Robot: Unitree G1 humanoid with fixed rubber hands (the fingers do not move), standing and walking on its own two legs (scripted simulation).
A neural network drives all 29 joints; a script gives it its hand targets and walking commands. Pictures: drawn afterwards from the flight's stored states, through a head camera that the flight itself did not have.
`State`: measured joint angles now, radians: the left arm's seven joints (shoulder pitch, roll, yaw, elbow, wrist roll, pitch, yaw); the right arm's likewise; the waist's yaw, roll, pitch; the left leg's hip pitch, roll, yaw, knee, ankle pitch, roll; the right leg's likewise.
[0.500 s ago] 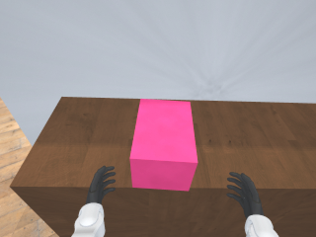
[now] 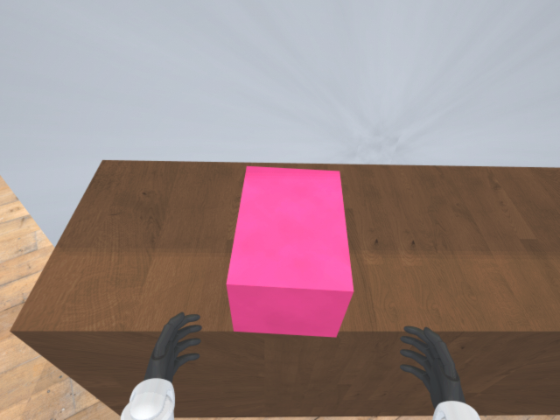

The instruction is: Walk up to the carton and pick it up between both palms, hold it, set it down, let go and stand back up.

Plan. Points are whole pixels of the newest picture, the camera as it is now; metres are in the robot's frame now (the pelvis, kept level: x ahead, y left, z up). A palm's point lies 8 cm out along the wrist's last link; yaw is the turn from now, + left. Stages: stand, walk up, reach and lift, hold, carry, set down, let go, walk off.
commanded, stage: set down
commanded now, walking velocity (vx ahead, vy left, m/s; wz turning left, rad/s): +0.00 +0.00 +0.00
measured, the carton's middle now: (289, 247) +0.43 +0.01 -0.04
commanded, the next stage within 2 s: let go in 1.32 s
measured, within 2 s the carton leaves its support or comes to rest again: neither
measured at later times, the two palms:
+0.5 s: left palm (159, 377) +0.21 +0.20 -0.05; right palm (440, 410) +0.17 -0.20 -0.06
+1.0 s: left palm (159, 380) +0.21 +0.20 -0.06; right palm out of the picture +0.16 -0.21 -0.08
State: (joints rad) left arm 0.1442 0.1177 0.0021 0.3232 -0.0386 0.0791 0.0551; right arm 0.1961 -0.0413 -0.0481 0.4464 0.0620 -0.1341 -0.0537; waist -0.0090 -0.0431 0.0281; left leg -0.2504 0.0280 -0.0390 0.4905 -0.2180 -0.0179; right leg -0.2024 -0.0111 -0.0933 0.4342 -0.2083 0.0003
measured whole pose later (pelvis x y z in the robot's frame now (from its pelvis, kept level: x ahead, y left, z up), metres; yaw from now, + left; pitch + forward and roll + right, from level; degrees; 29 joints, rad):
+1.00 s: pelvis +0.01 +0.00 +0.00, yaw +0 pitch +0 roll -1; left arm 0.14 0.15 0.00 0.38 0.04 0.17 0.02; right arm 0.20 -0.08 -0.05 0.71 0.06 -0.20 0.00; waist -0.01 -0.03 0.03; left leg -0.25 0.03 -0.04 0.49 -0.23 -0.02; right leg -0.20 -0.01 -0.09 0.43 -0.23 0.00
